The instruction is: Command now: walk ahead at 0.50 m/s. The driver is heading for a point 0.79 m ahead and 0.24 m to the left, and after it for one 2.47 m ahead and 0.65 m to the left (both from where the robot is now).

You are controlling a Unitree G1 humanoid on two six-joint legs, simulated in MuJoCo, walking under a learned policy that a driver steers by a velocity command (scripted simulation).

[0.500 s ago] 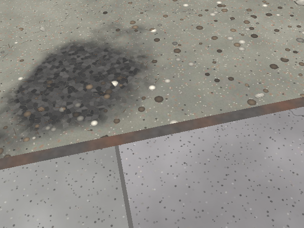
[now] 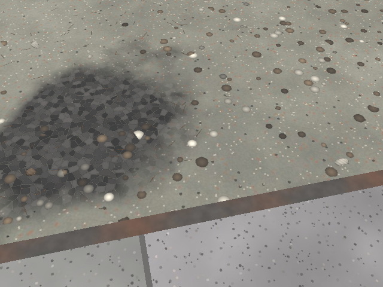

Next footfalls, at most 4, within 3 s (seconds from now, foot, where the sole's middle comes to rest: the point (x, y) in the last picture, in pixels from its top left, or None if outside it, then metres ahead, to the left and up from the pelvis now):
0.44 right None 0.41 -0.16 -0.77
1.00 left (157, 235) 0.65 0.14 -0.77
1.50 right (171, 159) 1.00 0.10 -0.77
1.96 left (87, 156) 1.01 0.46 -0.77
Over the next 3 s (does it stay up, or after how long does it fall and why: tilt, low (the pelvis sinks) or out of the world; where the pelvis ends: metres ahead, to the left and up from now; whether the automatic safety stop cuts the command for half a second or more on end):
stays up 1.49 0.49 -0.01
